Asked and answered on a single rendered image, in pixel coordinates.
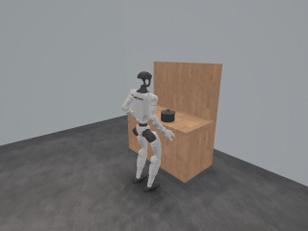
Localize left robot upper arm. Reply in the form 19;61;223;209
121;89;136;112

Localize right robot hand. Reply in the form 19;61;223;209
164;130;175;142

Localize lid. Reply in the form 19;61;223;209
161;110;176;115

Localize table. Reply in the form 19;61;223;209
127;62;222;183

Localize robot left foot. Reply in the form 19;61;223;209
133;174;147;184

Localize robot right shin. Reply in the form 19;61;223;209
147;158;161;188

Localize pot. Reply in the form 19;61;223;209
161;113;175;123

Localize robot right forearm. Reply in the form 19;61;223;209
152;115;167;134

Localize right robot upper arm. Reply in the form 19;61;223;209
148;93;158;121

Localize robot left forearm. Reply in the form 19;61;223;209
124;109;135;117

